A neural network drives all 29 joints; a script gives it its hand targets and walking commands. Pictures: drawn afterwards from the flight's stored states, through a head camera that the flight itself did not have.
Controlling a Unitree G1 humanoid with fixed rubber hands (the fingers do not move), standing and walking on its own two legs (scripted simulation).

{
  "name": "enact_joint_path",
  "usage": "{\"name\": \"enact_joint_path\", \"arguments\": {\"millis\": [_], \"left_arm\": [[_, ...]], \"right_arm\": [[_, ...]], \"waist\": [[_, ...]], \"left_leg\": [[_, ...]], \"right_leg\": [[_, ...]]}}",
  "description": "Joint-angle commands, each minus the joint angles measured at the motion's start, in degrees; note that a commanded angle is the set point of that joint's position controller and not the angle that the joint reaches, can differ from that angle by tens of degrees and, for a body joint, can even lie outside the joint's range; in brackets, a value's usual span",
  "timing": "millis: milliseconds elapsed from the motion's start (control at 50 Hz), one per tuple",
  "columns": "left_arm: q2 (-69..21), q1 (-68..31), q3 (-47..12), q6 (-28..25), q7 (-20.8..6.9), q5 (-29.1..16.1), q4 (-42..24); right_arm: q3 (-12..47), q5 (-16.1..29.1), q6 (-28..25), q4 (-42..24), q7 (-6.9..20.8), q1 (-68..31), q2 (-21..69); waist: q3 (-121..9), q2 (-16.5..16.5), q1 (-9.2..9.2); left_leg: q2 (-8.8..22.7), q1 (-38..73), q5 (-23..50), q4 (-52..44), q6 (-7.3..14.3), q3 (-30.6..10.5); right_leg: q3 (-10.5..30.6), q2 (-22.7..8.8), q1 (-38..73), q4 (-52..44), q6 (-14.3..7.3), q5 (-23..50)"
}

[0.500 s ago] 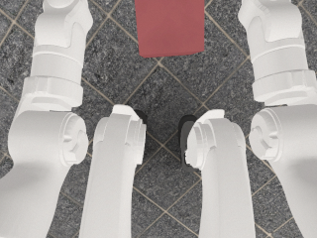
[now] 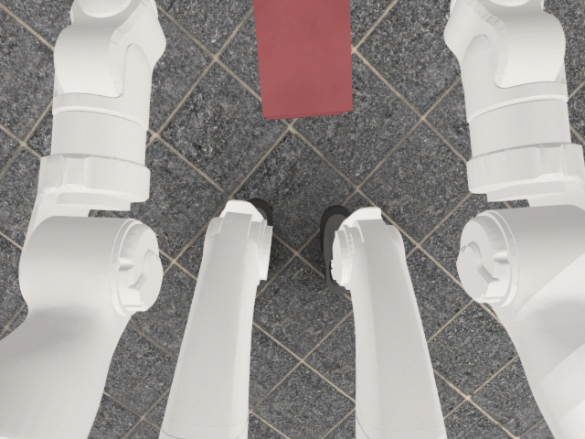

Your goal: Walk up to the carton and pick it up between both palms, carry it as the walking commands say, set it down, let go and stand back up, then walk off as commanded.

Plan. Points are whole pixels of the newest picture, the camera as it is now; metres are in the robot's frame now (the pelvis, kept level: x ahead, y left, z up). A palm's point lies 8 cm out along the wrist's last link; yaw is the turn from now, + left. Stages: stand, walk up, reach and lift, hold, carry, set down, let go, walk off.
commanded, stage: set down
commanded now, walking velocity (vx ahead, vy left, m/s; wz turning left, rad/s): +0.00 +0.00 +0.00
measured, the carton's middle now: (299, 32) +0.58 +0.02 -0.46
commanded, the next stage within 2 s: let go in 0.44 s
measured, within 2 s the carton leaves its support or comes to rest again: neither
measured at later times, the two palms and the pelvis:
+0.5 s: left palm out of the picture +0.54 +0.18 -0.01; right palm out of the picture +0.56 -0.12 -0.01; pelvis +0.01 +0.00 +0.12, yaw +0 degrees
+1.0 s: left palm out of the picture +0.38 +0.24 +0.06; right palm out of the picture +0.41 -0.16 +0.06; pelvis +0.06 +0.01 +0.17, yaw +1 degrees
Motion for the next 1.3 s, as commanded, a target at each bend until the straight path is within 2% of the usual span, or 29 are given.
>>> {"name": "enact_joint_path", "arguments": {"millis": [0, 40, 160, 260, 280, 300, 380, 420, 460, 520, 600, 620, 640, 660, 700, 720, 820, 860, 880, 900, 960, 1040, 1060, 1080, 1100, 1120, 1180, 1220, 1280], "left_arm": [[8.16, -19.88, 1.25, -3.17, -0.31, 1.42, -10.75], [6.88, -20.78, 0.53, -3.21, -0.44, 0.67, -10.28], [6.24, -21.05, 1.1, -4.09, -0.79, 2.21, -12.44], [3.36, -19.86, 1.37, -5.37, -1.67, 4.07, -5.83], [3.29, -19.78, 1.52, -6.05, -1.82, 4.47, -3.64], [2.17, -19.71, 2.56, -6.8, -1.86, 4.84, -3.02], [2.32, -19.34, 3.74, -8.86, -1.65, 7.38, -2.19], [1.8, -18.51, 4.69, -9.49, -1.82, 9.09, 2.87], [1.92, -19.09, 5.33, -10.78, -1.92, 9.63, -2.2], [1.86, -9.79, 5.2, -10.56, -2.39, 10.78, 1.14], [4.45, -0.36, 2.89, -10.2, -3.34, 12.27, -11.07], [3.96, 0.38, 2.87, -9.69, -3.48, 12.17, -10.93], [2.96, 6.06, 1.0, -9.43, -3.94, 11.67, -13.92], [5.16, 8.17, 1.61, -9.48, -4.11, 12.05, -17.55], [3.06, 15.26, -0.4, -9.04, -5.05, 9.86, -21.78], [4.06, 16.44, -0.39, -9.02, -5.52, 10.05, -22.42], [4.26, 32.64, -3.56, -9.06, -7.64, 7.2, -30.66], [3.02, 39.43, -4.53, -9.28, -8.29, 6.84, -29.38], [2.36, 44.6, -4.8, -9.43, -8.67, 7.01, -27.73], [2.88, 42.97, -4.15, -10.46, -8.69, 7.45, -29.02], [0.7, 46.18, -5.36, -12.09, -9.33, 6.71, -25.4], [-0.41, 59.59, -4.48, -14.89, -10.22, 9.08, -17.1], [-0.76, 62.97, -5.16, -15.48, -10.59, 9.75, -16.66], [0.37, 57.33, -4.83, -15.49, -10.67, 9.02, -15.42], [0.15, 61.43, -4.69, -15.98, -11.02, 9.53, -14.46], [-0.14, 65.58, -4.28, -16.21, -11.44, 10.17, -14.12], [-0.49, 71.59, -5.2, -17.1, -12.62, 9.26, -14.11], [0.7, 71.67, -5.58, -18.13, -12.66, 8.78, -15.54], [0.98, 80.22, -6.65, -19.25, -13.27, 7.94, -19.23]], "right_arm": [[-0.75, -0.92, -3.05, -12.37, -0.01, -20.31, -6.52], [-1.63, -1.61, -3.49, -10.95, 0.33, -20.42, -7.5], [-2.53, -2.04, -4.82, -11.92, 1.33, -19.58, -7.74], [-3.95, -3.26, -6.51, -5.25, 2.14, -18.49, -5.59], [-5.0, -4.74, -7.45, -3.44, 2.71, -17.76, -5.57], [-4.32, -4.94, -7.96, -2.19, 3.02, -17.49, -3.86], [-5.64, -6.05, -10.05, -0.99, 3.25, -16.99, -3.13], [-7.29, -7.7, -10.89, 3.88, 3.65, -16.52, -2.73], [-8.14, -8.94, -12.22, -0.47, 3.63, -15.74, -2.51], [-8.13, -11.66, -11.81, -1.01, 3.1, -7.81, -2.39], [-5.24, -12.64, -10.21, -11.59, 0.94, 2.44, -1.09], [-4.04, -11.37, -9.82, -13.56, 1.12, 1.03, -0.06], [-3.74, -11.72, -9.8, -14.38, 1.19, 7.87, 1.44], [-2.06, -10.83, -9.71, -19.47, 1.23, 8.88, 1.64], [-0.15, -10.11, -9.48, -24.81, 1.42, 14.64, 3.43], [-0.3, -10.37, -9.34, -25.35, 1.31, 15.47, 3.15], [0.53, -9.63, -9.54, -33.78, 1.91, 31.93, 3.22], [1.21, -8.99, -9.92, -31.3, 3.03, 39.44, 3.99], [1.46, -9.45, -9.99, -29.86, 3.42, 45.22, 4.15], [1.25, -9.53, -11.1, -30.04, 3.88, 43.65, 3.53], [0.49, -10.57, -13.46, -26.53, 5.64, 47.43, 1.67], [1.81, -11.25, -16.41, -18.93, 8.23, 58.25, 3.57], [1.75, -11.24, -17.0, -16.18, 8.86, 63.3, 4.02], [1.31, -11.03, -16.84, -14.91, 9.05, 58.74, 4.26], [1.12, -11.12, -17.29, -12.87, 9.43, 63.44, 5.23], [1.34, -11.05, -17.65, -12.37, 10.02, 66.86, 4.81], [1.8, -10.97, -18.65, -14.09, 11.11, 73.36, 4.23], [0.91, -10.43, -19.27, -15.7, 11.64, 73.12, 2.01], [1.12, -9.56, -20.28, -21.06, 12.65, 79.75, 0.31]], "waist": [[-123.94, -0.48, 1.46], [-121.04, -1.22, 0.35], [-119.06, 0.06, 0.22], [-109.5, 0.27, 1.06], [-106.44, -0.52, -0.13], [-106.78, -2.12, 0.92], [-108.33, -0.28, 1.97], [-98.93, -0.21, 1.68], [-105.25, -0.1, 1.42], [-110.14, -1.14, 0.52], [-119.09, -0.32, 1.98], [-116.05, -0.35, 3.7], [-117.58, -0.51, 1.92], [-117.79, -0.75, 3.34], [-117.63, -0.51, 2.01], [-115.27, 0.15, 2.86], [-109.93, 0.39, 0.27], [-102.09, 1.11, 0.04], [-97.54, -0.5, -1.32], [-92.39, 0.81, -0.31], [-78.31, 3.14, -2.98], [-61.99, 1.53, -1.23], [-58.68, 3.92, -1.51], [-51.75, 3.58, -1.27], [-47.72, 2.77, -1.23], [-46.68, 4.07, -1.4], [-40.95, 0.24, -2.43], [-39.0, 3.33, -2.1], [-43.52, 2.69, -2.38]], "left_leg": [[-1.0, 50.78, 27.6, -10.29, -1.43, -0.56], [-1.03, 51.54, 27.68, -13.03, -1.66, -0.74], [-0.85, 59.7, 31.97, -20.25, -1.93, -0.81], [-0.51, 60.06, 29.04, -26.15, -1.97, -1.17], [-0.16, 59.51, 28.36, -27.25, -1.99, -1.62], [-0.2, 60.21, 27.73, -28.27, -2.32, -1.04], [0.03, 65.09, 31.59, -31.09, -2.24, -1.28], [0.44, 61.46, 27.77, -32.67, -2.42, -1.41], [0.08, 66.96, 31.96, -34.26, -2.23, -1.76], [0.46, 69.4, 33.91, -34.92, -2.43, -1.03], [-0.4, 72.37, 37.99, -35.37, -2.13, -0.51], [-0.45, 72.24, 37.06, -35.89, -1.67, -0.78], [-0.29, 76.31, 38.92, -36.85, -1.67, -1.7], [0.07, 78.26, 40.45, -36.46, -1.37, -2.16], [0.39, 80.54, 42.89, -36.37, -1.35, -2.89], [0.48, 79.81, 42.91, -36.59, -1.38, -3.04], [1.67, 85.82, 44.61, -38.15, -1.45, -4.19], [2.12, 83.88, 40.79, -41.13, -1.44, -4.24], [2.64, 84.06, 39.17, -43.08, -1.23, -4.57], [2.66, 81.2, 38.32, -43.73, -1.55, -4.62], [3.42, 78.64, 34.13, -46.97, -2.1, -4.96], [4.27, 74.67, 21.01, -54.41, -1.85, -4.69], [4.45, 75.54, 19.65, -55.87, -2.36, -4.34], [4.71, 72.74, 14.42, -57.32, -1.96, -4.72], [4.94, 73.07, 12.03, -59.03, -2.22, -4.69], [5.07, 74.19, 11.32, -59.92, -2.7, -4.0], [5.09, 78.97, 13.05, -63.16, -2.53, -3.76], [5.17, 79.54, 14.26, -65.25, -2.73, -3.38], [4.47, 86.99, 25.98, -65.53, -2.94, -3.11]], "right_leg": [[1.0, 1.63, 39.02, -11.77, 0.96, 19.02], [0.78, 1.42, 40.34, -14.59, 1.23, 18.62], [1.34, 1.46, 45.78, -22.13, 1.06, 22.47], [2.31, 0.67, 45.27, -28.55, 1.06, 19.15], [1.93, 0.69, 44.8, -29.09, 1.4, 18.92], [2.02, 0.58, 47.27, -30.48, 1.26, 18.48], [2.41, 0.79, 49.22, -32.95, 1.21, 20.14], [2.49, 0.21, 46.04, -34.83, 1.12, 17.0], [2.42, 0.61, 49.64, -36.2, 1.42, 20.43], [2.02, 0.19, 55.47, -37.33, 1.65, 24.39], [3.58, -0.12, 65.91, -37.58, 2.02, 32.14], [3.3, -0.2, 63.36, -37.66, 2.51, 30.44], [2.5, -0.07, 65.42, -38.42, 2.64, 31.27], [2.71, 0.32, 64.98, -38.85, 2.46, 31.78], [3.17, -0.12, 67.17, -39.12, 1.88, 34.78], [3.13, -0.22, 65.78, -39.13, 2.19, 33.94], [3.01, -0.99, 70.13, -42.15, 2.14, 33.87], [2.41, -1.34, 70.92, -44.44, 2.0, 29.91], [1.91, -1.46, 71.59, -45.68, 2.51, 29.0], [2.65, -1.64, 70.28, -46.35, 2.17, 27.77], [2.72, -1.91, 67.81, -49.14, 1.05, 24.16], [1.88, -3.08, 69.1, -53.95, 0.74, 15.98], [2.03, -3.24, 69.25, -55.26, 0.43, 14.82], [1.83, -3.62, 65.63, -55.82, 0.19, 10.41], [1.54, -3.87, 66.44, -56.97, 0.24, 9.26], [1.55, -4.33, 69.63, -58.58, -0.19, 8.98], [0.89, -4.44, 71.7, -61.72, 0.6, 11.33], [1.16, -4.14, 73.45, -63.09, 0.31, 11.43], [1.47, -3.78, 79.44, -65.23, 0.77, 19.31]]}}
